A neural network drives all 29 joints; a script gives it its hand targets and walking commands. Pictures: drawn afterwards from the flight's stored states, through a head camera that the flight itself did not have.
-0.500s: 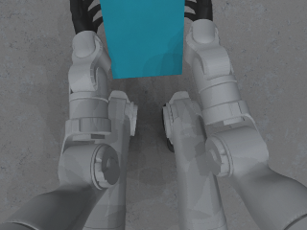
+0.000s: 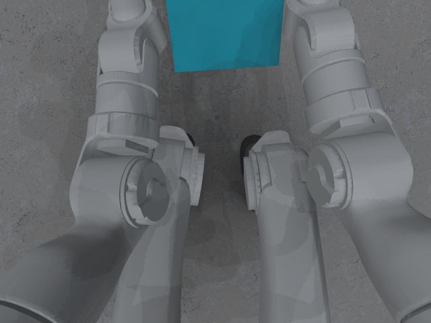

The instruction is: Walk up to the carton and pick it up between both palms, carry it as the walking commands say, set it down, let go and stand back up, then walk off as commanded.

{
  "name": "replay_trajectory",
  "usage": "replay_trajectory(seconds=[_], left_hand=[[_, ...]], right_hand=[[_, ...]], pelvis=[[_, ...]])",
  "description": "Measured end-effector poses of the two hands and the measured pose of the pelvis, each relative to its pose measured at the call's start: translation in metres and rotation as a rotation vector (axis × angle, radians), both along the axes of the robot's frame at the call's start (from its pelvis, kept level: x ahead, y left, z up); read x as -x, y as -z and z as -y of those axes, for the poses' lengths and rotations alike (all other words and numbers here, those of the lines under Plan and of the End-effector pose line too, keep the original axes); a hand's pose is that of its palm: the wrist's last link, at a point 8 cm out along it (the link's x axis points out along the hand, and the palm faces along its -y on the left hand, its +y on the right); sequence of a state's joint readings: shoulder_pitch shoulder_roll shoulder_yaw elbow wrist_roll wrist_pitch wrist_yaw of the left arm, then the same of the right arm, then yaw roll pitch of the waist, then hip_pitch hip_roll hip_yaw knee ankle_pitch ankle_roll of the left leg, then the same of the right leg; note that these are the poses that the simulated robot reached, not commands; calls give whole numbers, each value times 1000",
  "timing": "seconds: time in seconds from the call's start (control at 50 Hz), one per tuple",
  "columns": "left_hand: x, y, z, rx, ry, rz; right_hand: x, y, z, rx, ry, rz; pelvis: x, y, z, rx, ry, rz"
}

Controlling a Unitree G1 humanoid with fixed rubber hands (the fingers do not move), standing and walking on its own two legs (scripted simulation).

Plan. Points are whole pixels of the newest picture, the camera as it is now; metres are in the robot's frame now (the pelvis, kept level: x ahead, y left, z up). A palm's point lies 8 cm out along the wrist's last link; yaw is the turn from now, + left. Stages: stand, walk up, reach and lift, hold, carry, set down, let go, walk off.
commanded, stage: set down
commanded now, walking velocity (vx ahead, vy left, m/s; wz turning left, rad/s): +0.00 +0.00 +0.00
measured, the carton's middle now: out of the picture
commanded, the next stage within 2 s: none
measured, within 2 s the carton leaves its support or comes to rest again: neither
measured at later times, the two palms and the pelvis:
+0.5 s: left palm out of the picture +0.54 +0.14 -0.14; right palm out of the picture +0.56 -0.09 -0.17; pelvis +0.02 +0.02 -0.04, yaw +2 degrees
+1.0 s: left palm out of the picture +0.59 +0.12 -0.16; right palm out of the picture +0.59 -0.11 -0.20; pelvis +0.08 -0.01 -0.03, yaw +3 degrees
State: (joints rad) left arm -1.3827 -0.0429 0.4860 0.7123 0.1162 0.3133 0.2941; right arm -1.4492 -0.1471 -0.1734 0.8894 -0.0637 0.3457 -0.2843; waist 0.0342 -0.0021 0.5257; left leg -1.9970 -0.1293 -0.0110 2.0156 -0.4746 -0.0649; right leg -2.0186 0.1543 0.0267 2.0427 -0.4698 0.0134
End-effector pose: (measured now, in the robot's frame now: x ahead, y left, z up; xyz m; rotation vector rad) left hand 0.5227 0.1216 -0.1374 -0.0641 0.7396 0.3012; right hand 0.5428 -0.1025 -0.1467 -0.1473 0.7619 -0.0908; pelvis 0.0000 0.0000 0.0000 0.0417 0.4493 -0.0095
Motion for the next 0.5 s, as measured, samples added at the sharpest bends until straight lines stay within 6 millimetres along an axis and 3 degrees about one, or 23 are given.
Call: replay_trajectory(seconds=[0.1, 0.28, 0.5], left_hand=[[-12, -6, -2, -109, -42, 1], [-19, -2, -11, -78, -78, -7], [-22, 3, -22, -67, 17, 25]], right_hand=[[-6, 12, -10, -28, 0, -1], [-18, 16, -14, -59, -59, -8], [-16, 18, -15, -112, -81, 22]], pelvis=[[-10, 9, -7, 25, -17, 8], [-17, 19, -11, 31, -33, -22], [-16, 37, -15, 31, -44, -125]])
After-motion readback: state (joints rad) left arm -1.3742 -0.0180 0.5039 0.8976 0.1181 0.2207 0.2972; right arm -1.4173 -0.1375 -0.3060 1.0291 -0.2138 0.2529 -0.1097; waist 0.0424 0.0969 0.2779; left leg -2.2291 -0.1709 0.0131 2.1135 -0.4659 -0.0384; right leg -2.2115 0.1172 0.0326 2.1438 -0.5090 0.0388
